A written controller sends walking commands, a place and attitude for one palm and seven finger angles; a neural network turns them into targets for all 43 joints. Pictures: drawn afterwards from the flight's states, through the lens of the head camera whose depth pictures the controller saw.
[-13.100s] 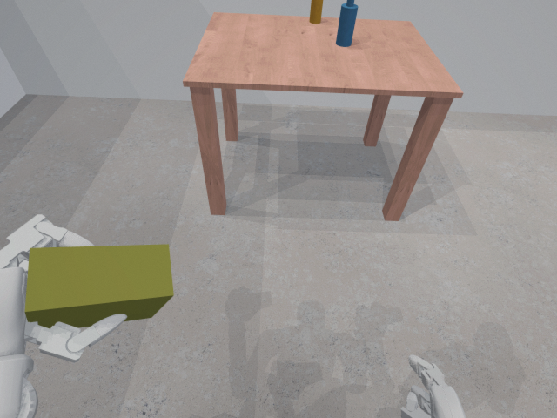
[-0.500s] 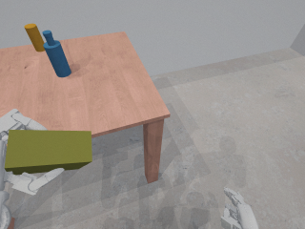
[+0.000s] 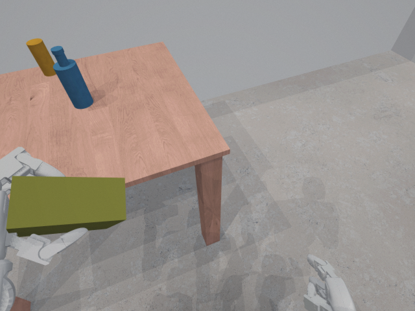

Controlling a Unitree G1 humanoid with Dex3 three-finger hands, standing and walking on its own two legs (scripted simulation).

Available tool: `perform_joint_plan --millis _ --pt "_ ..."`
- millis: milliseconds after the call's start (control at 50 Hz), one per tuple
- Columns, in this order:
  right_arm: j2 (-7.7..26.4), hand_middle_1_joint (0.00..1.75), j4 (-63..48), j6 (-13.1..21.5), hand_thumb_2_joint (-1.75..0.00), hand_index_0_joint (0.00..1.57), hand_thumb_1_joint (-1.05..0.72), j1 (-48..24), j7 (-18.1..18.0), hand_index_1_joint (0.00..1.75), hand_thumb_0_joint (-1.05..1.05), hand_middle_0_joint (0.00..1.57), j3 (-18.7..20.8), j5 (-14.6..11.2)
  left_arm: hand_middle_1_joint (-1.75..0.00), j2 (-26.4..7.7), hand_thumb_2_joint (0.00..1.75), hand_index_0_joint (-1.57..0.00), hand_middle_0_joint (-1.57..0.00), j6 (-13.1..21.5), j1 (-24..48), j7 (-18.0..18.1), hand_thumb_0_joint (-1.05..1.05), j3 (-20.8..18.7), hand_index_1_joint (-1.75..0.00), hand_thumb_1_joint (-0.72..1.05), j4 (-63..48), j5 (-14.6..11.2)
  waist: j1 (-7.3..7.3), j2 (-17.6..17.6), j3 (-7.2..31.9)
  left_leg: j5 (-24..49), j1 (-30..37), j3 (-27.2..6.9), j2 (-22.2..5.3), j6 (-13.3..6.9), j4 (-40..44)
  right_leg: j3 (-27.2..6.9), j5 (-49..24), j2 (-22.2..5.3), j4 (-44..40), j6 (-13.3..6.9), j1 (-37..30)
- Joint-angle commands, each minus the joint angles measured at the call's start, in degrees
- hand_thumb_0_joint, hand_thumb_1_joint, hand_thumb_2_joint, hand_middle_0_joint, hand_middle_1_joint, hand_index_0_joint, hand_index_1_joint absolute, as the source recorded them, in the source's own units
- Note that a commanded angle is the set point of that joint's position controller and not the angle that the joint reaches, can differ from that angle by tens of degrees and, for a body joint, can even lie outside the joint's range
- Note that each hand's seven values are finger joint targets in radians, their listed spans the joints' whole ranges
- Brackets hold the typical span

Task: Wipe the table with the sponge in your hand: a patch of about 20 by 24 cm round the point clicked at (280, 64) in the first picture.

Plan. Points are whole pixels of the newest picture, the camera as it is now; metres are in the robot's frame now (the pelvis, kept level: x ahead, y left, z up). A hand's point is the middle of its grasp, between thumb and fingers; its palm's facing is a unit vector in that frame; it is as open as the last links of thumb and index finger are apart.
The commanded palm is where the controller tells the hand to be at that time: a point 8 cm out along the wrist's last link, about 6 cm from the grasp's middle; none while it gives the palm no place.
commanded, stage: shuffle to correct the standing spot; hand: left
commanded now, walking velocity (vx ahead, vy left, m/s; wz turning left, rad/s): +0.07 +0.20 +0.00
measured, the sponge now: (85, 206) +0.23 +0.19 +0.16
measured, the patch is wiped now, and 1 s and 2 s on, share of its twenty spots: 0.00 0.00 0.00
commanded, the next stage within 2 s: none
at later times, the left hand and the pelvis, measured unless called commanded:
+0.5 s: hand out of the picture +0.21 +0.32 +0.18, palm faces +0.37 -0.81 -0.47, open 10.2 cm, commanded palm +0.14 +0.36 +0.19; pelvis -0.02 +0.09 +0.00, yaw -1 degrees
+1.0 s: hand out of the picture +0.19 +0.41 +0.18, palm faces +0.35 -0.83 -0.43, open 10.2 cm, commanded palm +0.13 +0.46 +0.19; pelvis -0.03 +0.18 +0.01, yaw -1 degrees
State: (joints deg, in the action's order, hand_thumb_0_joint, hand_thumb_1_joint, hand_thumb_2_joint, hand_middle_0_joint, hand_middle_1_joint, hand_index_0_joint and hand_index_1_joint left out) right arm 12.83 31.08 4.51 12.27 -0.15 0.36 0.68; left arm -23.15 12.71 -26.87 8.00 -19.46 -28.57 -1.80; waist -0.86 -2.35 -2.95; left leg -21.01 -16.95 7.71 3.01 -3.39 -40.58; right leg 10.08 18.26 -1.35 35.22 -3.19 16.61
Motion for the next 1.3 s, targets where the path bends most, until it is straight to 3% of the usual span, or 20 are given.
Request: perform_joint_plan --millis 0,60,220,340,420,480,560,580,620,700,800,820,840,860,940,1060,1140,1200,1260,1280 --pt "7.4 0.30 -7.7 0.8 -0.90 0.20 -0.90 -3.8 1.0 0.30 0.00 0.20 3.5 -0.7 -1.60 -9.6 1.30 -1.20 -1.20 4.3 0.6 2.2 0.00 -11.0 -1.60 0.10 -9.7 -2.0 1.18 10.0 8.6 -5.4 -22.5 -18.3 -6.3 4.7 -31.9 -39.0 -20.9 -27.6 -14.7 -10.2 -13.3" --pt "5.3 0.30 -5.8 0.1 -0.90 0.20 -0.90 -4.8 0.1 0.30 0.00 0.20 1.6 -0.5 -1.60 -8.7 1.30 -1.20 -1.20 5.1 1.3 1.8 0.00 -9.4 -1.60 0.10 -9.6 -0.7 0.97 4.5 6.4 3.8 -18.0 -13.2 -7.4 5.3 -28.2 -21.7 -18.2 -19.0 -15.4 -5.4 -5.1" --pt "3.5 0.30 -5.5 3.6 -0.90 0.20 -0.90 -4.7 -2.8 0.30 0.00 0.20 2.3 -0.7 -1.60 -10.4 1.30 -1.20 -1.20 2.8 3.8 2.4 0.00 -9.8 -1.60 0.10 -11.4 -0.6 2.23 11.6 7.3 6.2 3.4 1.0 -2.2 4.3 8.4 -14.1 -2.8 -13.5 -13.7 -0.6 -1.6" --pt "7.3 0.30 -7.0 4.6 -0.90 0.20 -0.90 -2.6 -2.5 0.30 0.00 0.20 4.4 -2.4 -1.60 -9.8 1.30 -1.20 -1.20 3.5 0.1 1.2 0.00 -10.7 -1.60 0.10 -10.1 -1.5 1.26 -8.8 8.1 14.9 -1.1 -13.7 -12.8 -1.6 19.9 -3.8 6.8 -0.2 12.1 5.5 0.0" --pt "6.6 0.30 -5.5 7.1 -0.90 0.20 -0.90 -3.7 -1.3 0.30 0.00 0.20 3.1 -1.6 -1.60 -8.1 1.30 -1.20 -1.20 4.7 2.8 1.5 0.00 -8.9 -1.60 0.10 -14.9 -0.6 1.94 -10.3 7.1 14.9 -6.2 -9.5 -10.9 -1.5 12.1 -4.5 0.3 -0.9 -0.3 3.9 -7.1" --pt "5.8 0.30 -5.6 6.2 -0.90 0.20 -0.90 -4.6 0.0 0.30 0.00 0.20 3.7 -1.6 -1.60 -11.2 1.30 -1.20 -1.20 4.4 2.2 2.2 0.00 -10.6 -1.60 0.10 -12.5 -0.9 2.39 19.6 6.5 -3.8 -15.1 -5.4 -3.1 4.8 -13.1 -36.1 -9.5 -22.5 -16.5 -6.1 -8.7" --pt "3.8 0.30 -3.5 3.7 -0.90 0.20 -0.90 -3.9 -0.3 0.30 0.00 0.20 2.1 -1.2 -1.60 -10.0 1.30 -1.20 -1.20 3.5 5.6 2.3 0.00 -10.5 -1.60 0.10 -13.9 0.0 -0.16 10.9 7.7 1.4 1.6 -8.8 -6.1 3.6 3.3 -18.3 -11.9 -16.9 -5.7 -1.9 2.8" --pt "4.5 0.30 -3.2 3.5 -0.90 0.20 -0.90 -4.1 -0.9 0.30 0.00 0.20 2.5 -1.3 -1.60 -10.1 1.30 -1.20 -1.20 3.2 6.3 1.8 0.00 -10.3 -1.60 0.10 -15.2 -0.4 -0.85 2.3 7.9 5.6 8.4 -7.1 -3.9 4.3 11.0 -13.5 -7.1 -11.6 1.7 0.9 6.5" --pt "7.0 0.30 -5.4 4.6 -0.90 0.20 -0.90 -3.5 -1.1 0.30 0.00 0.20 3.9 -1.4 -1.60 -9.2 1.30 -1.20 -1.20 4.0 9.9 1.2 0.00 -8.9 -1.60 0.10 -19.6 -0.4 -0.55 -22.4 7.1 6.5 6.2 -26.2 -16.8 -3.0 25.1 -5.1 17.6 1.2 27.2 5.1 13.9" --pt "5.4 0.30 -3.6 6.6 -0.90 0.20 -0.90 -4.5 -1.0 0.30 0.00 0.20 3.3 -1.1 -1.60 -9.0 1.30 -1.20 -1.20 4.1 6.5 1.3 0.00 -8.8 -1.60 0.10 -15.9 -0.4 0.54 -5.9 7.2 10.9 3.5 -22.5 -15.9 -8.0 21.6 -7.5 10.9 -2.7 28.2 4.4 12.8" --pt "5.9 0.30 -4.1 6.0 -0.90 0.20 -0.90 -6.0 -0.7 0.30 0.00 0.20 1.2 -0.9 -1.60 -7.6 1.30 -1.20 -1.20 2.0 2.4 1.4 0.00 -7.6 -1.60 0.10 -13.7 -0.8 1.81 -7.6 9.3 5.7 -6.4 -13.1 -11.2 -2.5 14.4 -3.8 -0.6 -1.5 -6.2 3.3 -10.1" --pt "5.4 0.30 -4.2 5.2 -0.90 0.20 -0.90 -5.7 -0.8 0.30 0.00 0.20 1.1 -0.5 -1.60 -8.7 1.30 -1.20 -1.20 1.9 3.0 1.6 0.00 -8.3 -1.60 0.10 -11.3 -0.2 1.62 0.0 8.4 -2.3 -14.3 -10.8 -7.9 0.0 6.9 -12.4 0.3 -7.7 -13.6 0.4 -15.7" --pt "5.0 0.30 -5.0 4.2 -0.90 0.20 -0.90 -5.4 -0.5 0.30 0.00 0.20 1.6 -0.3 -1.60 -10.1 1.30 -1.20 -1.20 1.8 4.1 1.9 0.00 -9.3 -1.60 0.10 -9.2 -0.1 1.23 12.7 6.6 -7.5 -22.6 -6.5 -2.6 2.9 -9.0 -34.3 5.7 -21.4 -20.1 -5.8 -15.9" --pt "6.6 0.30 -4.3 3.8 -0.90 0.20 -0.90 -4.5 -0.4 0.30 0.00 0.20 2.1 -0.3 -1.60 -9.5 1.30 -1.20 -1.20 2.1 5.0 2.0 0.00 -9.4 -1.60 0.10 -7.4 -1.3 1.13 14.3 4.8 -4.5 -25.0 -9.7 -3.7 4.4 -21.3 -40.6 2.2 -27.6 -22.2 -8.5 -12.1" --pt "5.2 0.30 -3.1 2.4 -0.90 0.20 -0.90 -5.1 -0.3 0.30 0.00 0.20 1.7 -1.0 -1.60 -9.2 1.30 -1.20 -1.20 3.7 1.9 1.5 0.00 -9.8 -1.60 0.10 -7.3 -0.9 0.62 8.2 4.6 3.9 -22.1 -12.5 -8.2 4.9 -24.8 -20.5 -16.7 -20.2 -15.2 -5.2 -8.1" --pt "4.0 0.30 -4.4 4.3 -0.90 0.20 -0.90 -5.2 -2.1 0.30 0.00 0.20 3.0 -0.8 -1.60 -10.1 1.30 -1.20 -1.20 3.5 6.0 2.4 0.00 -8.9 -1.60 0.10 -15.7 -0.2 1.60 8.9 6.9 7.2 3.3 0.4 -3.3 3.8 7.9 -13.5 -2.9 -14.6 -11.9 -1.5 0.1" --pt "7.7 0.30 -5.4 6.1 -0.90 0.20 -0.90 -3.3 -2.8 0.30 0.00 0.20 4.7 -1.5 -1.60 -9.7 1.30 -1.20 -1.20 4.4 7.7 2.3 0.00 -9.6 -1.60 0.10 -17.8 -0.2 0.92 -14.2 8.8 15.9 7.6 -21.0 -15.9 -3.9 20.2 -2.9 13.4 0.6 19.9 4.7 9.7" --pt "6.1 0.30 -3.5 7.0 -0.90 0.20 -0.90 -3.1 -2.4 0.30 0.00 0.20 4.2 -1.1 -1.60 -10.4 1.30 -1.20 -1.20 4.7 3.0 1.7 0.00 -11.0 -1.60 0.10 -14.8 -0.7 0.61 -14.8 9.6 12.6 2.3 -19.9 -15.7 -7.6 17.9 -5.4 14.0 -1.4 19.3 4.1 7.1" --pt "6.0 0.30 -3.4 6.9 -0.90 0.20 -0.90 -4.5 -1.6 0.30 0.00 0.20 2.8 -1.6 -1.60 -9.3 1.30 -1.20 -1.20 4.1 1.4 1.7 0.00 -10.5 -1.60 0.10 -14.3 -0.7 1.93 -6.8 8.8 3.9 -9.9 -10.8 -10.4 -1.8 9.0 -6.5 1.0 -1.9 -6.1 3.2 -9.9" --pt "4.8 0.30 -3.6 6.1 -0.90 0.20 -0.90 -4.5 -1.6 0.30 0.00 0.20 2.3 -1.5 -1.60 -11.2 1.30 -1.20 -1.20 3.9 0.1 2.0 0.00 -11.4 -1.60 0.10 -12.0 -0.2 1.25 4.4 7.9 -2.6 -17.4 -6.3 -4.9 1.3 -1.7 -22.1 1.7 -11.2 -14.4 -1.0 -13.4"
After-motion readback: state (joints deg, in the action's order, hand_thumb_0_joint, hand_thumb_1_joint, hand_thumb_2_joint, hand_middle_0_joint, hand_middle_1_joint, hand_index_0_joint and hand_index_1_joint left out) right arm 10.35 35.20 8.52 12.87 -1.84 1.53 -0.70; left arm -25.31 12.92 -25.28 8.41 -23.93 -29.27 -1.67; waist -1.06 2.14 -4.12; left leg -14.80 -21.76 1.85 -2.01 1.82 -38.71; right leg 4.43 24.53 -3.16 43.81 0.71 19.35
